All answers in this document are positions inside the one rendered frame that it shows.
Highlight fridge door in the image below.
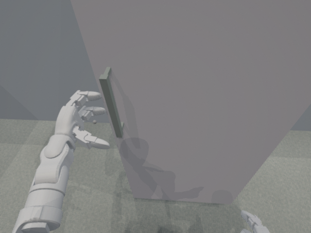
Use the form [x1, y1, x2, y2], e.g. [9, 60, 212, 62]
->
[70, 0, 311, 204]

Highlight robot left forearm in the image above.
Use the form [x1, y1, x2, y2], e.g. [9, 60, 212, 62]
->
[12, 134, 76, 233]

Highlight handle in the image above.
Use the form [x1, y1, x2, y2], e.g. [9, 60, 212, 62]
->
[99, 67, 124, 138]

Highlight robot left hand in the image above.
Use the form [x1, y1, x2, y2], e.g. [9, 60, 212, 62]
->
[54, 90, 110, 149]

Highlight robot right hand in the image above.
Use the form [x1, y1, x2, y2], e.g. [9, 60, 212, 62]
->
[241, 210, 270, 233]

